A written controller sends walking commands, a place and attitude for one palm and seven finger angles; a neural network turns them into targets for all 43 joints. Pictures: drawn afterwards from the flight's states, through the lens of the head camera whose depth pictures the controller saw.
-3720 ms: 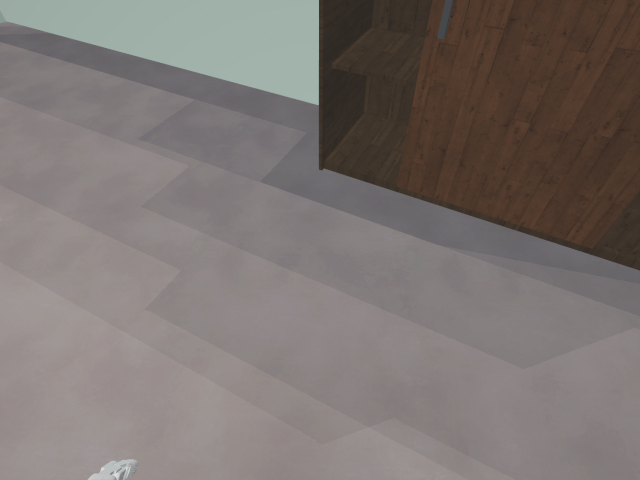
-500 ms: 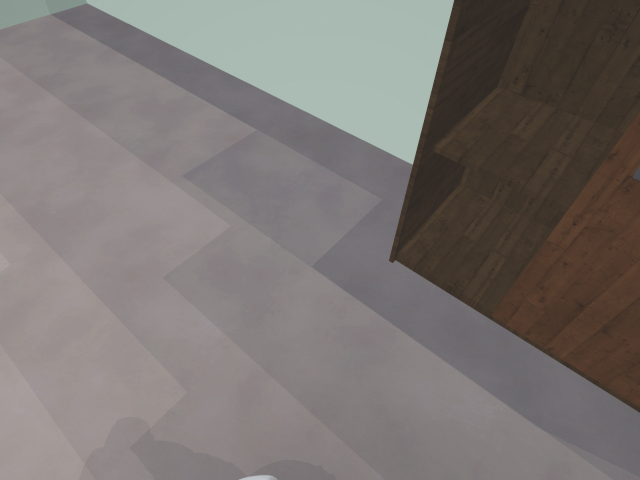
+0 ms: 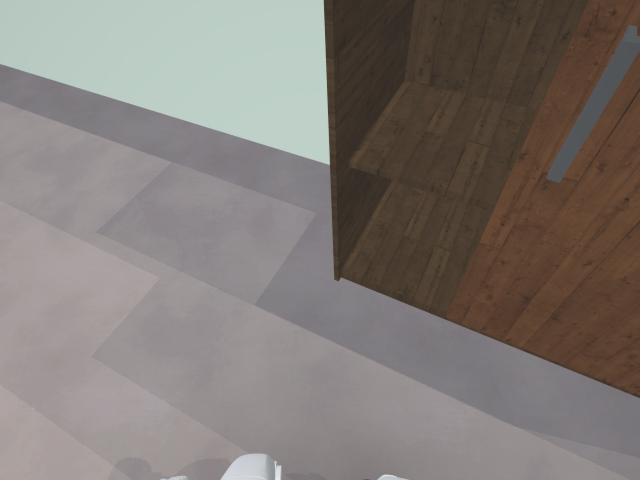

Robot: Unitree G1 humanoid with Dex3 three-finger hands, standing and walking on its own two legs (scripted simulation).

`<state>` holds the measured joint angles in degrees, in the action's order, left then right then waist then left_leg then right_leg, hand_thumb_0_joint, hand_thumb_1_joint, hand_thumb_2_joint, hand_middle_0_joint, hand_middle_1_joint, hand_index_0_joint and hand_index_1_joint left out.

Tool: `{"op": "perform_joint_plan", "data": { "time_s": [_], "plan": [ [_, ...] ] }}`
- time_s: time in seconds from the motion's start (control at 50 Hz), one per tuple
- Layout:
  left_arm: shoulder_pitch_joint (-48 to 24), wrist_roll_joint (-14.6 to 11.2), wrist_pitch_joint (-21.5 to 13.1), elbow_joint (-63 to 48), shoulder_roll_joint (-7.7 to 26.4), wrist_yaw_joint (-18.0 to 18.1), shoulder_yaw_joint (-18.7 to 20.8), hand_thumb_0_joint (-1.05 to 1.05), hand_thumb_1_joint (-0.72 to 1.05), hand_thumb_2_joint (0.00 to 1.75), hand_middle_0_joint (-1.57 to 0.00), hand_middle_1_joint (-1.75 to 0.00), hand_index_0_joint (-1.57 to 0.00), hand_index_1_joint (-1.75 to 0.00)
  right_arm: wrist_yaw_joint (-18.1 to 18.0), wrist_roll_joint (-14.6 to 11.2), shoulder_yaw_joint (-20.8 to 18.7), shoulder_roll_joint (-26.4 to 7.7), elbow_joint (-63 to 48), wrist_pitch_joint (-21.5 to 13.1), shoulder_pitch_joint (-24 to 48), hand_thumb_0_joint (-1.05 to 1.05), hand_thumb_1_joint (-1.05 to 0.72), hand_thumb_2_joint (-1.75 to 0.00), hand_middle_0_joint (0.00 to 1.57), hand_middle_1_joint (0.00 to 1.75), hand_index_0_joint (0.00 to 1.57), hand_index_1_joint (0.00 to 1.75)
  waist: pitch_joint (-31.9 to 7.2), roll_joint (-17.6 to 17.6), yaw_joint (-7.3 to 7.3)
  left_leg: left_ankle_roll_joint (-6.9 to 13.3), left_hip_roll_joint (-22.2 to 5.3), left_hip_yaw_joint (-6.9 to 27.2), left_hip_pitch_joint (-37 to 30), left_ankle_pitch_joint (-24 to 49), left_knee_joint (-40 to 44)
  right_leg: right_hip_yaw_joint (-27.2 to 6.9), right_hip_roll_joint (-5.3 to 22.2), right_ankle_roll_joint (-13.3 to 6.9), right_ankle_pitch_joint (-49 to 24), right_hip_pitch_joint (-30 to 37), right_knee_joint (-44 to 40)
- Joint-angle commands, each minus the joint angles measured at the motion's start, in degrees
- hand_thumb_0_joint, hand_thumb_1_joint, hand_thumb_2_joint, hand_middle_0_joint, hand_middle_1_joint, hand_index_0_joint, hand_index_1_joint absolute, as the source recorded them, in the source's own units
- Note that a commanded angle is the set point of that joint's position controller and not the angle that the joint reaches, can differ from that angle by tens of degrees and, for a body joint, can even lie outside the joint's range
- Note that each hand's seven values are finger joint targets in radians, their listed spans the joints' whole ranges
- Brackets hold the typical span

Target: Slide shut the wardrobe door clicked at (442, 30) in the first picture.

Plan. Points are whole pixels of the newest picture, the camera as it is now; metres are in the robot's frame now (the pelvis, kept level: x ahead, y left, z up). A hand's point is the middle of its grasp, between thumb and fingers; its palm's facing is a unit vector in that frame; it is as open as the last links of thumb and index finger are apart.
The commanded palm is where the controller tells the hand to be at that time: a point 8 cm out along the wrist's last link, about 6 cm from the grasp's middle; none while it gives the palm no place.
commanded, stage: turn to face it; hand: right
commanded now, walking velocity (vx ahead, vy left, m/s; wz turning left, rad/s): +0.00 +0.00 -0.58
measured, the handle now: (588, 111) +0.63 -0.38 +0.10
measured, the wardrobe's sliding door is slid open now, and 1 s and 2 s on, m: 0.39 0.39 0.39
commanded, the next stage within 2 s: take the last steps up to it in 0.50 s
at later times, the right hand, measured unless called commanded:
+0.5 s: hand out of the picture +0.07 -0.14 -0.13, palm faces +0.27 +0.92 -0.28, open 7.4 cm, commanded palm none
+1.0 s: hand out of the picture -0.10 -0.15 -0.17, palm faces +0.46 +0.86 -0.20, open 7.4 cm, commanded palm none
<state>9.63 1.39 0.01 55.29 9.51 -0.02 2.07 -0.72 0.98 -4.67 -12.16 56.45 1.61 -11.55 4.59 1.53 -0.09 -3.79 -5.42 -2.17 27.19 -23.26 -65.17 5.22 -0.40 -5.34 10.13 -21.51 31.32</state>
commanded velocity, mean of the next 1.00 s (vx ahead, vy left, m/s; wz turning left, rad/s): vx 0.13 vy -0.02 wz -0.24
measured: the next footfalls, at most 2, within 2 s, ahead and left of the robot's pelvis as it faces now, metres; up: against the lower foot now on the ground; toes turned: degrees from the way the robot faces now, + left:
left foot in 0.34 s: +0.09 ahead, +0.16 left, +0.00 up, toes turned -10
right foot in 0.86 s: -0.02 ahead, -0.06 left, +0.00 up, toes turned -28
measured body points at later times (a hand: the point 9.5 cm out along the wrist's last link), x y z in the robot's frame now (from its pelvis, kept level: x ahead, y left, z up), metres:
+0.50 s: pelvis +0.03 +0.07 +0.01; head +0.05 +0.10 +0.46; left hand +0.14 +0.31 -0.15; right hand +0.05 -0.18 -0.11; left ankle +0.05 +0.16 -0.73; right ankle -0.01 -0.06 -0.65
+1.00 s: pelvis +0.02 +0.01 +0.01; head +0.02 -0.01 +0.46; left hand +0.19 +0.19 -0.13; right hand -0.12 -0.20 -0.15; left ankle +0.07 +0.14 -0.67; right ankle -0.06 -0.04 -0.73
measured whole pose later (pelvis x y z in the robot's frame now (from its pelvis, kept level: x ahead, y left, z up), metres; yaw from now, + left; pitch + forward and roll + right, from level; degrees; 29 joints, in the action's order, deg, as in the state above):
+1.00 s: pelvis +0.02 +0.01 +0.01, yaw -24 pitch -2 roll +0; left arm 12.8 1.2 -1.9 57.0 9.3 0.7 1.1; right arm 0.8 1.7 -3.3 -13.8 63.0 1.8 -21.1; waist 1.4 2.6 2.3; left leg -0.7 -5.6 -4.7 24.6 -21.0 -57.4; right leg 4.7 -1.0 -3.0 18.4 -4.3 24.1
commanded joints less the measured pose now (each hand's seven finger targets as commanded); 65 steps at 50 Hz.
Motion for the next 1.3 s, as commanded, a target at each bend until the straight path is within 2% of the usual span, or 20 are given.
{"op": "perform_joint_plan", "data": {
  "time_s": [0.0, 0.16, 0.28, 0.3, 0.32, 0.34, 0.36, 0.4, 0.42, 0.58, 0.7, 0.76, 0.8, 0.84, 0.88, 0.92, 1.0, 1.22, 1.26, 1.28],
  "plan": [
    [2.8, -0.1, -0.4, -4.2, 11.7, 0.6, 3.4, 0.00, 0.90, 0.90, -0.20, -0.30, -0.20, -0.30, -0.5, 0.1, -1.1, -3.8, -4.4, -0.3, -3.2, 0.00, -0.90, -0.90, 0.20, 0.30, 0.20, 0.30, -9.1, -5.6, -0.44, -0.9, -0.4, 1.5, 2.2, 2.1, 3.4, -19.0, 13.6, -4.6, -5.0, 9.9, -15.8],
    [4.8, 0.2, 0.9, -4.7, 12.8, 0.3, 4.4, 0.00, 0.90, 0.90, -0.20, -0.30, -0.20, -0.30, -0.8, -0.2, -0.8, -4.8, -8.9, -0.3, 2.9, 0.00, -0.90, -0.90, 0.20, 0.30, 0.20, 0.30, -7.6, -8.8, -2.51, -0.4, 2.1, 2.7, 0.7, -1.8, 14.4, -25.9, 12.9, -6.2, -6.4, 11.7, -13.7],
    [1.2, -0.1, 1.6, -6.3, 12.4, 0.0, 4.4, 0.00, 0.90, 0.90, -0.20, -0.30, -0.20, -0.30, -1.3, -0.7, -0.5, -5.3, -8.6, -0.9, -3.4, 0.00, -0.90, -0.90, 0.20, 0.30, 0.20, 0.30, -7.9, -8.0, 0.87, 1.3, 4.6, 1.9, -17.4, 6.9, 35.6, -25.3, 9.0, -2.8, -6.6, 1.7, -8.7],
    [1.0, -0.6, 1.7, -6.6, 10.8, -0.2, 4.1, 0.00, 0.90, 0.90, -0.20, -0.30, -0.20, -0.30, -1.5, -0.4, -0.8, -7.2, -8.5, -1.3, -4.9, 0.00, -0.90, -0.90, 0.20, 0.30, 0.20, 0.30, -7.8, -3.4, 1.79, 2.4, 1.0, 5.2, -23.4, 9.2, 44.2, -22.6, 5.9, 0.1, -0.4, -3.7, -4.4],
    [1.8, -1.1, 1.7, -7.6, 7.2, -0.4, 3.7, 0.00, 0.90, 0.90, -0.20, -0.30, -0.20, -0.30, -1.8, 0.6, -1.7, -12.1, -9.2, -1.7, -5.2, 0.00, -0.90, -0.90, 0.20, 0.30, 0.20, 0.30, -6.9, 11.2, 1.53, 7.4, -13.1, 21.0, -26.8, 5.8, 51.4, -13.1, -2.0, 5.0, 13.2, -13.3, 8.1],
    [1.9, -0.4, 1.7, -8.4, 8.2, -0.2, 4.1, 0.00, 0.90, 0.90, -0.20, -0.30, -0.20, -0.30, -1.4, 0.5, -1.6, -14.7, -10.8, -1.3, -2.6, 0.00, -0.90, -0.90, 0.20, 0.30, 0.20, 0.30, -5.5, 12.6, 1.14, 12.7, -22.1, 24.8, -18.1, 9.7, 53.1, -9.0, -4.3, 6.3, 21.2, -12.1, 21.2],
    [1.4, 0.1, 2.6, -7.9, 9.5, -0.1, 4.5, 0.00, 0.90, 0.90, -0.20, -0.30, -0.20, -0.30, -1.8, 0.0, -1.7, -12.9, -11.4, -1.5, -0.4, 0.00, -0.90, -0.90, 0.20, 0.30, 0.20, 0.30, -4.8, 13.8, 0.27, 13.1, -20.1, 23.8, -13.3, 11.4, 53.3, -10.9, -2.6, 6.2, 21.1, -10.8, 29.1],
    [3.4, 0.1, 3.1, -5.1, 8.9, -0.8, 4.4, 0.00, 0.90, 0.90, -0.20, -0.30, -0.20, -0.30, -1.4, 0.0, -0.3, -8.7, -11.8, -1.9, 4.3, 0.00, -0.90, -0.90, 0.20, 0.30, 0.20, 0.30, -0.1, 4.1, -2.60, 11.3, -12.6, 12.2, -10.1, 16.4, 50.4, -9.8, -0.3, 6.7, 12.6, -9.9, 37.0],
    [4.8, 0.0, 3.0, -4.3, 8.2, -0.9, 3.9, 0.00, 0.90, 0.90, -0.20, -0.30, -0.20, -0.30, -1.3, -0.1, 0.0, -7.8, -11.6, -2.3, 4.0, 0.00, -0.90, -0.90, 0.20, 0.30, 0.20, 0.30, -1.4, 4.3, -2.82, 10.7, -10.7, 8.2, -12.9, 21.6, 48.7, -8.6, -0.1, 7.2, 10.6, -10.0, 37.6],
    [-2.5, -0.5, 3.1, -3.8, 7.2, -0.1, 2.2, 0.00, 0.90, 0.90, -0.20, -0.30, -0.20, -0.30, -1.3, 0.4, -0.2, -9.1, -5.7, -2.6, -8.1, 0.00, -0.90, -0.90, 0.20, 0.30, 0.20, 0.30, -5.5, 6.9, 2.63, 13.1, -12.5, 5.6, -26.2, 42.5, 44.2, -5.6, 1.2, 9.0, 16.3, -7.5, 24.9],
    [-5.2, -0.4, 1.5, -3.8, 6.9, -1.0, 1.3, 0.00, 0.90, 0.90, -0.20, -0.30, -0.20, -0.30, -0.5, 1.0, -0.8, -10.7, -1.2, -3.1, -11.7, 0.00, -0.90, -0.90, 0.20, 0.30, 0.20, 0.30, -5.1, 8.8, 4.60, 13.8, -15.4, 9.2, -26.7, 15.5, 49.9, -3.0, 1.7, 6.4, 18.2, -4.1, 13.7],
    [-2.2, -0.4, 0.6, -3.0, 6.2, -1.2, 1.0, 0.00, 0.90, 0.90, -0.20, -0.30, -0.20, -0.30, -0.1, 1.0, -0.7, -10.6, 0.1, -3.2, -9.9, 0.00, -0.90, -0.90, 0.20, 0.30, 0.20, 0.30, -4.2, 8.7, 2.64, 12.3, -14.2, 7.1, -21.0, 6.1, 49.5, -0.9, 1.3, 5.1, 15.8, 3.8, 3.0],
    [4.7, -0.3, -0.4, -0.3, 6.9, -0.7, 0.8, 0.00, 0.90, 0.90, -0.20, -0.30, -0.20, -0.30, 0.1, 0.2, -0.3, -9.3, 0.4, -2.7, -7.1, 0.00, -0.90, -0.90, 0.20, 0.30, 0.20, 0.30, -4.1, 4.3, -1.00, 8.3, -9.8, 1.1, -9.8, -0.5, 44.0, 0.4, 0.8, 4.4, 8.3, 19.3, -10.4],
    [13.6, 0.5, -0.5, 1.8, 16.2, 0.2, 2.7, 0.00, 0.90, 0.90, -0.20, -0.30, -0.20, -0.30, 1.0, 0.1, 1.4, -2.9, -2.6, -2.4, -4.1, 0.00, -0.90, -0.90, 0.20, 0.30, 0.20, 0.30, -1.7, -20.2, -5.14, 2.8, 1.5, -9.0, 11.1, -9.7, 18.5, -26.6, 20.7, -3.8, 18.5, 28.7, -20.9],
    [12.0, 0.2, -0.6, 2.0, 13.5, 0.9, 2.1, 0.00, 0.90, 0.90, -0.20, -0.30, -0.20, -0.30, 1.0, 1.0, 1.2, -4.3, -3.4, -2.4, 1.1, 0.00, -0.90, -0.90, 0.20, 0.30, 0.20, 0.30, 3.9, -13.9, -4.91, 3.8, -0.6, -1.7, 14.1, -6.6, 7.1, -27.1, 20.9, -6.7, 23.3, 20.2, -23.8],
    [8.1, -0.2, -1.5, 1.3, 9.6, 1.3, 0.7, 0.00, 0.90, 0.90, -0.20, -0.30, -0.20, -0.30, 1.7, 0.7, 1.3, -4.1, -0.8, -2.6, -2.0, 0.00, -0.90, -0.90, 0.20, 0.30, 0.20, 0.30, 6.2, -10.3, -1.65, 3.6, -1.9, -0.1, 12.1, 1.9, 4.1, -18.8, 16.2, -5.1, 11.2, 17.4, -23.3],
    [10.5, -0.7, -3.4, 2.7, 7.7, 1.6, 0.7, 0.00, 0.90, 0.90, -0.20, -0.30, -0.20, -0.30, 1.6, 0.5, 1.5, -3.3, 1.5, -2.4, -5.0, 0.00, -0.90, -0.90, 0.20, 0.30, 0.20, 0.30, 2.5, -6.5, 0.12, 2.1, -1.4, -0.8, 9.9, 7.6, 3.6, -11.4, 13.4, -5.3, -14.7, 21.0, -20.9],
    [18.8, 0.0, -3.9, 8.9, 7.0, 2.4, 0.6, 0.00, 0.90, 0.90, -0.20, -0.30, -0.20, -0.30, 1.7, -0.1, 1.9, -0.8, -2.4, -2.8, 7.7, 0.00, -0.90, -0.90, 0.20, 0.30, 0.20, 0.30, 6.1, -7.8, -2.09, 4.8, 0.8, -3.4, 6.1, 9.3, 22.7, -8.1, 14.5, -4.2, -29.5, 24.1, -17.2],
    [18.5, 0.0, -3.7, 9.5, 7.3, 2.4, 0.6, 0.00, 0.90, 0.90, -0.20, -0.30, -0.20, -0.30, 1.3, -0.1, 1.6, -1.6, -1.7, -3.3, 4.3, 0.00, -0.90, -0.90, 0.20, 0.30, 0.20, 0.30, 4.2, -6.5, -0.05, 6.4, 3.5, -4.9, -2.8, 7.1, 27.2, -7.5, 14.8, -3.5, -40.3, 22.3, -11.4],
    [17.6, -0.3, -3.7, 9.7, 7.9, 2.4, 0.7, 0.00, 0.90, 0.90, -0.20, -0.30, -0.20, -0.30, 1.1, 0.0, 1.3, -1.9, -0.1, -3.6, -1.3, 0.00, -0.90, -0.90, 0.20, 0.30, 0.20, 0.30, 1.4, -6.6, 2.60, 7.0, 5.0, -5.8, -10.1, 9.8, 29.8, -6.0, 13.7, -2.4, -43.5, 21.0, -5.8]
  ]
}}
